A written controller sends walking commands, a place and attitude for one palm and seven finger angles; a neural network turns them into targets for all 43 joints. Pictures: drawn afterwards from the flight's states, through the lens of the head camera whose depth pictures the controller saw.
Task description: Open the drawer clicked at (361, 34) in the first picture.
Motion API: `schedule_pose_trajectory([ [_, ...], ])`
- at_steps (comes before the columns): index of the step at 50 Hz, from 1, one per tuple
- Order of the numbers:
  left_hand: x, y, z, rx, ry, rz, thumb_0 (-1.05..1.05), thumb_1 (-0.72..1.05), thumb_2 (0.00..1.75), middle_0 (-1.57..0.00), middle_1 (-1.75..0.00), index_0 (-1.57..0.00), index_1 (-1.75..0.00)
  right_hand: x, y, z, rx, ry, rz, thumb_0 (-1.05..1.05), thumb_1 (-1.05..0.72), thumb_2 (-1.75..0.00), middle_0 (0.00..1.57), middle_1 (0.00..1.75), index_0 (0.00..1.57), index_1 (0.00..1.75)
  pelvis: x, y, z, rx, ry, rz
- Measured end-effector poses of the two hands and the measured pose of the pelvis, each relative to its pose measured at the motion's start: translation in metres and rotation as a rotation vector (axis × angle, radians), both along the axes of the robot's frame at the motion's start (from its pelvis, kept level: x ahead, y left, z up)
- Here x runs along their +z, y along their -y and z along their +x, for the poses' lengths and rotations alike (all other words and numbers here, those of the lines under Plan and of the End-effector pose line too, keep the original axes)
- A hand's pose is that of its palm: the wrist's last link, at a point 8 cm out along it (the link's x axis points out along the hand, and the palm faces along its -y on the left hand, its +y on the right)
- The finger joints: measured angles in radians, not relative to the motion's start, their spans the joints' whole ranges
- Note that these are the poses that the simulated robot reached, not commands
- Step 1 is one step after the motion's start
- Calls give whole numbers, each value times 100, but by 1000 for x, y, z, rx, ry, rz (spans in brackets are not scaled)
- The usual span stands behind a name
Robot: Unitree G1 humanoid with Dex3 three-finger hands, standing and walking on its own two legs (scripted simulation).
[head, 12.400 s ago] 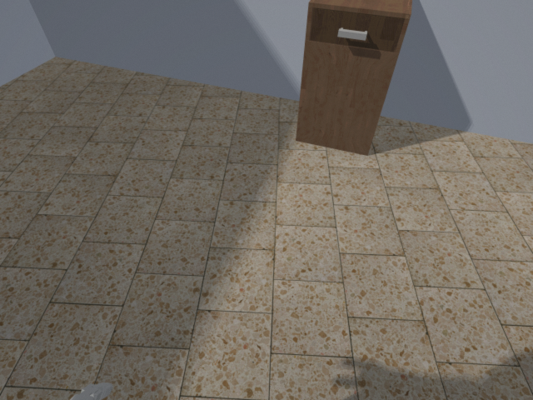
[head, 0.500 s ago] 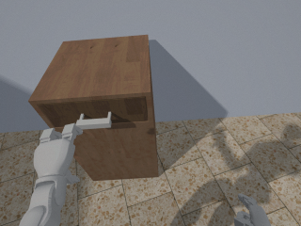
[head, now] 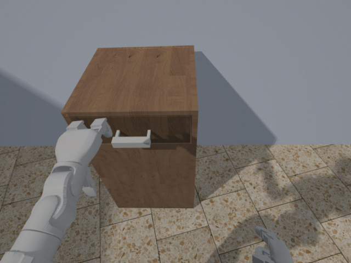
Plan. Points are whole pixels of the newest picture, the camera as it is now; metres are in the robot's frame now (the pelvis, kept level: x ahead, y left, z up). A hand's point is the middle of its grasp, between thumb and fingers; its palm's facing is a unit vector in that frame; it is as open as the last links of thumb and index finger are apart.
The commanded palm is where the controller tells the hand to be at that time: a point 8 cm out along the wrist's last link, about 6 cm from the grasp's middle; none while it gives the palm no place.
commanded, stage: raise the hand with hooked fingers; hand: left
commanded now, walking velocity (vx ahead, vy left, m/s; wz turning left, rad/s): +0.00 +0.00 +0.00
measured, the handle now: (132, 137) +0.51 +0.23 -0.08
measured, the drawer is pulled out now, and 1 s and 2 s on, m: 0.00 0.00 0.00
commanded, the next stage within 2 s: move the hooked fingers above the handle in 0.24 s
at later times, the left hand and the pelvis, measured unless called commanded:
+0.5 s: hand (104, 163) +0.31 +0.22 +0.06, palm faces -0.01 -0.07 -1.00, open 13.8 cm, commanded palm +0.30 +0.23 +0.12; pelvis +0.00 -0.02 +0.00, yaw +0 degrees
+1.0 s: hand (115, 149) +0.37 +0.22 +0.03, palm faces +0.00 -0.05 -1.00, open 13.8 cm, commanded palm +0.36 +0.23 +0.09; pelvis +0.02 -0.04 -0.01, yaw +0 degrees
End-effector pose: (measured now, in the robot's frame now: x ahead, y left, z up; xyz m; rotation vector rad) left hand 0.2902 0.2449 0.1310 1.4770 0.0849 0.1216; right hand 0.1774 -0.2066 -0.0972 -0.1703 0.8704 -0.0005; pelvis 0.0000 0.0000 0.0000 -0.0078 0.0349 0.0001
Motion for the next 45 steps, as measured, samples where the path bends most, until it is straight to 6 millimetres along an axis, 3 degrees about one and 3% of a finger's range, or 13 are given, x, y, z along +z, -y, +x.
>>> schedule_pose_trajectory([
  [5,-13,8,-9,-74,-22,-7,0,-49,30,-32,-120,-32,-120,-6,12,-18,-17,-53,-31,1,-90,-90,20,30,20,30,0,-1,-2,-2,-7,0],
  [9,-10,10,-15,-95,34,7,0,-49,30,-32,-120,-32,-120,-9,21,-26,-25,-79,-48,1,-90,-90,20,30,20,30,0,1,-4,1,-12,1],
  [15,-1,5,-15,-22,86,20,0,-49,30,-32,-120,-32,-120,-11,27,-24,-36,-72,-32,1,-90,-90,20,30,20,30,0,8,-5,4,-16,4],
  [19,-5,11,-11,13,44,10,0,-49,30,-32,-120,-32,-120,-8,29,-15,-40,-39,-16,1,-90,-90,20,30,20,30,1,13,-5,3,-14,8],
  [25,-21,27,3,-26,-35,21,0,-49,30,-32,-120,-32,-120,-2,37,-3,-38,2,-30,1,-90,-90,20,30,20,30,0,23,-4,3,-18,12],
  [30,-21,30,18,-47,-18,34,0,-49,30,-32,-120,-33,-120,-3,49,-2,-58,5,-49,1,-90,-90,20,30,20,30,-2,31,0,2,-35,13],
  [35,-23,23,33,-9,-13,46,0,-49,30,-32,-120,-32,-120,-10,64,-8,-88,-32,-62,1,-90,-90,20,30,20,30,-4,36,5,-2,-63,14],
  [45,-47,26,52,-31,-79,34,0,-49,30,-32,-120,-32,-120,-23,86,-28,-143,-125,-102,1,-90,-90,20,30,20,30,-9,38,16,-7,-115,14],
])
